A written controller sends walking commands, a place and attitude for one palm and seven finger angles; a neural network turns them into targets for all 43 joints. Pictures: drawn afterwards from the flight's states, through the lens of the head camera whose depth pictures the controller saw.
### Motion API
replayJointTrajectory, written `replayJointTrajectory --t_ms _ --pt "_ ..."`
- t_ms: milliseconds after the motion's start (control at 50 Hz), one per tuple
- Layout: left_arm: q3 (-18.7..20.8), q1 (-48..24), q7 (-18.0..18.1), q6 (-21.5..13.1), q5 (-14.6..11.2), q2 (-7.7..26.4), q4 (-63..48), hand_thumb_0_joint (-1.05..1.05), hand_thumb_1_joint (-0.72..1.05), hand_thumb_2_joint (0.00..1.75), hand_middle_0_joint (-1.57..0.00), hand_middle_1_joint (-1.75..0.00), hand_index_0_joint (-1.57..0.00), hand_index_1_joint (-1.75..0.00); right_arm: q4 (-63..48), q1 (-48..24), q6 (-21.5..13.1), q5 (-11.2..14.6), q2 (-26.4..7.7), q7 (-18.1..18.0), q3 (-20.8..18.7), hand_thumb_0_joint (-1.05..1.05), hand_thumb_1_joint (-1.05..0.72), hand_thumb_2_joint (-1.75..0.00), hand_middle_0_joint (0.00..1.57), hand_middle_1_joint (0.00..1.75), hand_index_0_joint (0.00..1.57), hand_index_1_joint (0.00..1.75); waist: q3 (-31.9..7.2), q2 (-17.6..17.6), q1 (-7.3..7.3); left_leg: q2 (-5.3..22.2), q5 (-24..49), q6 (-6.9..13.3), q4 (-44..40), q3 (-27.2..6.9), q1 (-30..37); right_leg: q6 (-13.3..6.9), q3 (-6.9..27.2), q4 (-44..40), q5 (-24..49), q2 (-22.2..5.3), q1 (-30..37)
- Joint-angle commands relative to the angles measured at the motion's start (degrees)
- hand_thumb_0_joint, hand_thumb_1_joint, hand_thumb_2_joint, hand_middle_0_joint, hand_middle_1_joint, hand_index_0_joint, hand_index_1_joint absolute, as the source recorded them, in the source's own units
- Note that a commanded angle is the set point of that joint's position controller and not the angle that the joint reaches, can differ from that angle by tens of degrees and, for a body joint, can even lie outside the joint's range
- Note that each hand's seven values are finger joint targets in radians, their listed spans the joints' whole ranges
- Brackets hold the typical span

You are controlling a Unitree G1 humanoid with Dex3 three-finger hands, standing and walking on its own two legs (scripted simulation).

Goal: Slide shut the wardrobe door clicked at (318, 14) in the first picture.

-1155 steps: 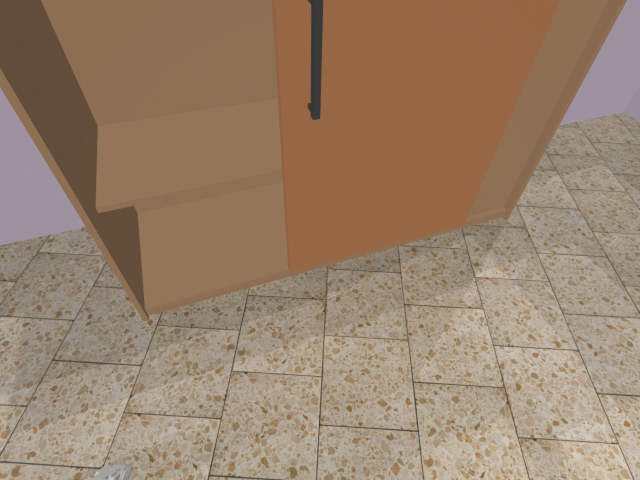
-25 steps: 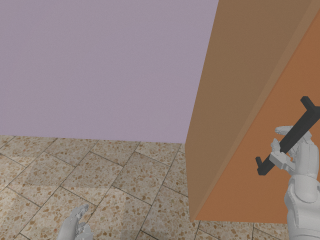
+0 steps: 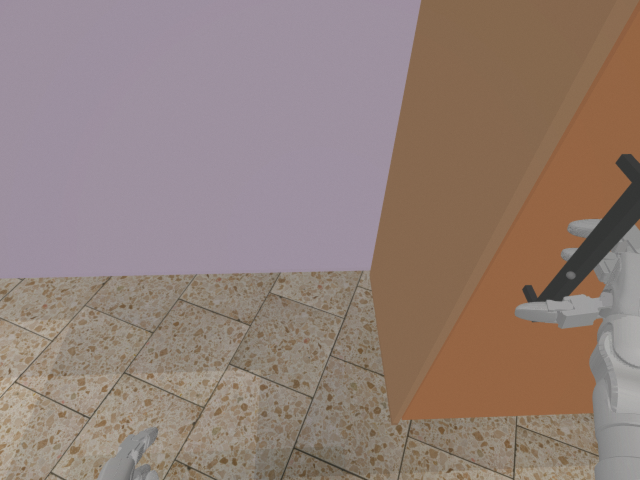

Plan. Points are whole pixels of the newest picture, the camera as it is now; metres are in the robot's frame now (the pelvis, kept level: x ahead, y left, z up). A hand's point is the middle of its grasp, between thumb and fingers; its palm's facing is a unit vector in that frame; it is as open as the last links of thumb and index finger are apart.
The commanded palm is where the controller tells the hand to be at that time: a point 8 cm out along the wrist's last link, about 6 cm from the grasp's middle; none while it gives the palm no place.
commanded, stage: loosen the grip on the handle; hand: right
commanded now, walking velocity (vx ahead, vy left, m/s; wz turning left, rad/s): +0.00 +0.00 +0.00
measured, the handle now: (575, 250) +0.38 -0.31 +0.10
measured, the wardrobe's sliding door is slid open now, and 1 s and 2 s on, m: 0.00 0.00 0.00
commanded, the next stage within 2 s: slip the hand off the handle in 0.06 s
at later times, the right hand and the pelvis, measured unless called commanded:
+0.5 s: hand (616, 284) +0.34 -0.34 +0.09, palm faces +0.41 +0.89 -0.22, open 14.6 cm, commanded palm +0.30 -0.37 +0.10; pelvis +0.02 -0.03 -0.01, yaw -1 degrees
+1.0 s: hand out of the picture +0.30 -0.36 +0.09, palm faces +0.41 +0.88 -0.23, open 14.6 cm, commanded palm +0.25 -0.40 +0.10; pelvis +0.01 -0.03 -0.01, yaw +0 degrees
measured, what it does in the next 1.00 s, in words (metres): stands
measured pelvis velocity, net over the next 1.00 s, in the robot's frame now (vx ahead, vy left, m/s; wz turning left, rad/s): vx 0.01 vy -0.03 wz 0.00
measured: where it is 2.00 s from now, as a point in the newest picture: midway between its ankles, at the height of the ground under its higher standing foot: outside the picture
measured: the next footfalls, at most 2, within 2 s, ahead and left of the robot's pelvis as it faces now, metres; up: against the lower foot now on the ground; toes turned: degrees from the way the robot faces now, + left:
none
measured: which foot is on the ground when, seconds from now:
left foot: down 0.00-1.00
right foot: down 0.00-1.00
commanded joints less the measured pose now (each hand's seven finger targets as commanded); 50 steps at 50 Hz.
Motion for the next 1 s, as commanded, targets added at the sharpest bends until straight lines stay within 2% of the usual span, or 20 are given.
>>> replayJointTrajectory --t_ms 0,80,120,140,200,260,280,320,400,440,480,520,540,600,680,720,820,880,920,980 --pt "2.4 -3.5 0.1 -3.7 0.2 7.2 -8.8 0.0 0.9 0.9 -0.2 -0.3 -0.2 -0.3 -17.4 -15.4 -3.3 1.6 -13.7 0.0 -4.5 0.0 0.55 -0.2 0.25 1.15 0.25 1.15 -13.9 -1.3 -0.95 1.4 12.3 -1.2 -4.8 -4.7 8.3 -2.9 -0.3 -2.8 11.9 2.5 3.6" --pt "2.5 -2.6 0.2 -3.9 0.6 7.3 -8.6 0.0 0.9 0.9 -0.2 -0.3 -0.2 -0.3 -20.9 -14.3 -2.7 1.4 -14.1 -0.2 -5.3 0.0 0.55 -0.2 0.25 1.15 0.25 1.15 -14.9 -0.9 -0.41 0.8 15.5 -1.3 -3.2 -3.6 7.8 -2.7 0.1 -2.0 14.7 2.4 4.5" --pt "2.5 -2.6 0.0 -4.1 0.6 6.8 -8.8 0.0 0.9 0.9 -0.2 -0.3 -0.2 -0.3 -21.6 -10.6 -2.2 1.4 -11.8 -0.3 -4.5 0.0 0.55 -0.2 0.25 1.15 0.25 1.15 -16.1 -1.7 -1.05 0.5 16.0 -1.2 -2.4 -2.9 7.4 -2.5 0.3 -1.8 15.9 2.4 5.7" --pt "2.7 -1.6 0.2 -3.7 0.7 7.3 -7.9 0.0 0.9 0.9 -0.2 -0.3 -0.2 -0.3 -15.8 -6.9 -1.6 0.9 -15.2 -0.3 -8.6 0.0 0.55 -0.2 0.25 1.15 0.25 1.15 -12.8 -0.7 -1.1 0.3 15.9 -1.1 -2.2 -2.6 6.0 -2.2 0.4 -1.7 15.6 2.2 3.7" --pt "2.5 -2.1 0.3 -3.0 0.8 7.2 -9.1 0.0 0.9 0.9 -0.2 -0.3 -0.2 -0.3 -20.0 -9.1 -2.0 1.3 -17.6 1.0 -10.4 0.0 0.55 -0.2 0.25 1.15 0.25 1.15 -15.7 -1.3 -1.5 0.6 17.4 -1.2 -1.4 -3.0 7.6 -2.4 0.2 -1.2 16.5 2.5 3.2" --pt "2.3 -2.2 0.6 -3.4 0.8 6.7 -9.0 0.0 0.9 0.9 -0.2 -0.3 -0.2 -0.3 -22.1 -12.5 -3.4 1.4 -16.1 2.3 -8.5 0.0 0.55 -0.2 0.25 1.15 0.25 1.15 -15.9 -5.6 -0.7 0.0 16.3 -0.8 -0.5 -2.6 4.9 -2.0 0.8 -0.5 17.7 2.3 5.5" --pt "2.2 -1.8 0.7 -3.5 0.9 6.8 -8.8 0.0 0.9 0.9 -0.2 -0.3 -0.2 -0.3 -22.7 -14.4 -3.9 1.4 -15.8 2.7 -7.5 0.0 0.55 -0.2 0.25 1.15 0.25 1.15 -15.5 -4.5 0.36 -0.3 15.6 -0.8 -0.4 -2.4 3.9 -2.0 1.4 0.0 17.7 2.0 5.5" --pt "2.4 -1.7 0.8 -3.8 0.8 6.9 -8.6 0.0 0.9 0.9 -0.2 -0.3 -0.2 -0.3 -20.7 -12.1 -3.8 1.7 -13.9 3.7 -6.2 0.0 0.55 -0.2 0.25 1.15 0.25 1.15 -14.9 -6.3 -0.11 -0.3 14.2 -0.6 -0.2 -2.1 2.2 -1.5 1.9 0.0 17.5 2.0 6.2" --pt "2.3 -1.2 1.0 -3.6 0.3 7.4 -8.7 0.0 0.9 0.9 -0.2 -0.3 -0.2 -0.3 -17.8 -11.9 -2.1 2.5 -14.4 5.7 -6.3 0.0 0.55 -0.2 0.25 1.15 0.25 1.15 -14.6 -4.0 -0.24 -0.2 13.7 -0.6 -0.1 -1.5 1.9 -1.1 2.6 -0.1 17.4 2.0 5.1" --pt "2.4 -1.1 1.0 -3.6 0.2 7.5 -9.2 0.0 0.9 0.9 -0.2 -0.3 -0.2 -0.3 -17.8 -10.5 -1.5 2.6 -15.6 6.1 -7.5 0.0 0.55 -0.2 0.25 1.15 0.25 1.15 -15.1 -4.4 -1.03 -0.3 14.0 -0.4 0.3 -1.3 2.2 -0.7 2.9 -0.2 19.2 1.8 5.3" --pt "2.3 -0.6 1.1 -3.3 0.3 7.6 -8.8 0.0 0.9 0.9 -0.2 -0.3 -0.2 -0.3 -16.9 -12.3 -1.2 2.6 -17.4 6.1 -9.1 0.0 0.55 -0.2 0.25 1.15 0.25 1.15 -14.1 -3.0 -0.67 -0.5 13.4 -0.4 0.1 -1.2 1.7 -0.6 3.1 -0.1 18.4 1.7 4.3" --pt "2.5 -0.7 0.8 -3.4 0.5 7.4 -9.4 0.0 0.9 0.9 -0.2 -0.3 -0.2 -0.3 -19.1 -11.3 -2.0 2.3 -17.1 6.1 -9.0 0.0 0.55 -0.2 0.25 1.15 0.25 1.15 -16.4 -5.9 -1.54 -0.4 14.4 -0.3 0.9 -1.3 2.0 -0.2 3.1 0.3 21.4 1.7 5.8" --pt "2.4 -0.6 0.7 -3.3 0.5 7.4 -9.4 0.0 0.9 0.9 -0.2 -0.3 -0.2 -0.3 -18.1 -10.1 -2.1 2.3 -17.7 6.0 -9.8 0.0 0.55 -0.2 0.25 1.15 0.25 1.15 -15.4 -5.4 -1.78 -0.5 13.5 -0.3 0.9 -1.1 1.4 0.0 3.5 0.2 21.3 1.6 5.3" --pt "2.2 -0.6 0.8 -3.1 0.6 7.6 -9.2 0.0 0.9 0.9 -0.2 -0.3 -0.2 -0.3 -17.8 -13.9 -2.8 2.2 -18.8 6.1 -10.1 0.0 0.55 -0.2 0.25 1.15 0.25 1.15 -15.0 -5.9 -0.84 -0.7 11.5 -0.3 0.8 -1.1 0.2 0.1 3.7 0.1 18.5 1.7 4.7" --pt "2.3 0.1 1.1 -2.6 0.7 8.0 -9.1 0.0 0.9 0.9 -0.2 -0.3 -0.2 -0.3 -15.5 -13.4 -3.3 2.4 -23.0 7.2 -13.7 0.0 0.55 -0.2 0.25 1.15 0.25 1.15 -15.7 -5.0 -0.98 -0.8 10.2 -0.3 0.7 -1.4 0.6 -0.5 3.5 0.4 15.8 1.8 3.0" --pt "2.1 0.1 1.3 -2.5 0.5 7.9 -9.0 0.0 0.9 0.9 -0.2 -0.3 -0.2 -0.3 -13.8 -14.7 -3.3 2.4 -22.9 8.1 -13.2 0.0 0.55 -0.2 0.25 1.15 0.25 1.15 -14.7 -6.8 -0.82 -0.7 9.3 -0.2 0.7 -1.4 -0.1 -0.4 3.7 0.2 14.5 2.0 2.4" --pt "2.7 -0.3 0.5 -3.2 0.5 7.8 -10.8 0.0 0.9 0.9 -0.2 -0.3 -0.2 -0.3 -19.6 -4.0 -4.4 4.7 -18.6 10.2 -11.2 0.0 0.55 -0.2 0.25 1.15 0.25 1.15 -18.1 -7.2 -2.54 -1.2 11.2 -0.2 1.7 -0.9 1.0 0.0 4.2 0.9 19.9 1.6 5.1" --pt "2.6 -0.7 0.4 -3.1 0.4 8.3 -10.9 0.0 0.9 0.9 -0.2 -0.3 -0.2 -0.3 -19.1 0.4 -3.4 6.3 -20.2 9.9 -14.3 0.0 0.55 -0.2 0.25 1.15 0.25 1.15 -14.2 -3.3 -2.87 -1.2 9.7 -0.4 1.1 -0.7 0.9 -0.4 3.8 0.5 15.7 1.7 1.5" --pt "2.5 -1.9 0.4 -3.3 0.3 8.1 -11.5 0.0 0.9 0.9 -0.2 -0.3 -0.2 -0.3 -21.0 2.6 -3.1 7.0 -20.8 9.6 -16.1 0.0 0.55 -0.2 0.25 1.15 0.25 1.15 -13.6 -3.9 -3.48 -0.9 8.5 -0.4 1.0 -0.9 1.2 -0.8 3.6 -0.1 13.1 2.1 0.4" --pt "2.3 -2.5 0.6 -3.6 0.6 7.9 -11.9 0.0 0.9 0.9 -0.2 -0.3 -0.2 -0.3 -24.8 3.0 -3.3 6.9 -21.9 9.2 -16.9 0.0 0.55 -0.2 0.25 1.15 0.25 1.15 -12.6 -4.0 -3.07 -0.9 6.8 -0.5 0.6 -1.2 0.8 -1.3 3.3 0.1 10.7 2.2 -0.3"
